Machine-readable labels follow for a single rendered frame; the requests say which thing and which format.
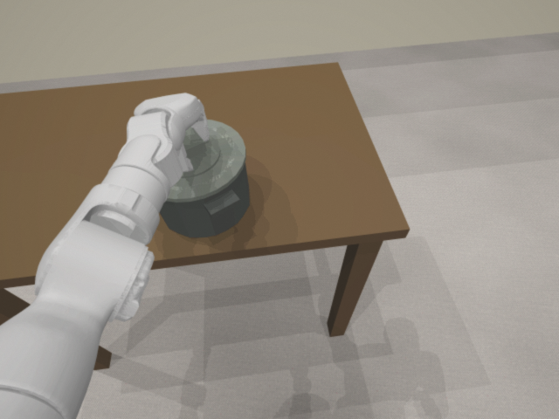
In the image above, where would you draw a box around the lid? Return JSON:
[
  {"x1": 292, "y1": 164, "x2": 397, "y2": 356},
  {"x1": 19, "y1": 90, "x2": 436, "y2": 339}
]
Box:
[{"x1": 166, "y1": 120, "x2": 246, "y2": 203}]

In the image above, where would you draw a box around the left robot hand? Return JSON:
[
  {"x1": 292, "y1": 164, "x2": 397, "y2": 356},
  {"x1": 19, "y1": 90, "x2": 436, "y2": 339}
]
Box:
[{"x1": 134, "y1": 93, "x2": 210, "y2": 173}]

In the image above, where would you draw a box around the left robot upper arm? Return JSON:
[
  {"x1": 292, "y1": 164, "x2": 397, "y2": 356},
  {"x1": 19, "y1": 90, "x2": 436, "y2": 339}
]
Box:
[{"x1": 0, "y1": 220, "x2": 155, "y2": 419}]

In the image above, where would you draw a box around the pot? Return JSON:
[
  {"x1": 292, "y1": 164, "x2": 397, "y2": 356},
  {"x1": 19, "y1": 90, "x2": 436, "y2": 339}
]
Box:
[{"x1": 160, "y1": 165, "x2": 250, "y2": 237}]

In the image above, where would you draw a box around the table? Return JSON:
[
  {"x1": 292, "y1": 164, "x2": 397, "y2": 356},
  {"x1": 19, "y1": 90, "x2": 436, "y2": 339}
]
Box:
[{"x1": 0, "y1": 62, "x2": 410, "y2": 370}]

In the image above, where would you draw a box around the knob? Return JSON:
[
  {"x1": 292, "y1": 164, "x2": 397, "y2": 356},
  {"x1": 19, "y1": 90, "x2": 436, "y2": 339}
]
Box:
[{"x1": 183, "y1": 127, "x2": 207, "y2": 159}]

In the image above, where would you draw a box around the left robot forearm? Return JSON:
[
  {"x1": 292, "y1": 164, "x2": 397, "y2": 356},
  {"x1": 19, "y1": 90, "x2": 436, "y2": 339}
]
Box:
[{"x1": 35, "y1": 105, "x2": 185, "y2": 296}]

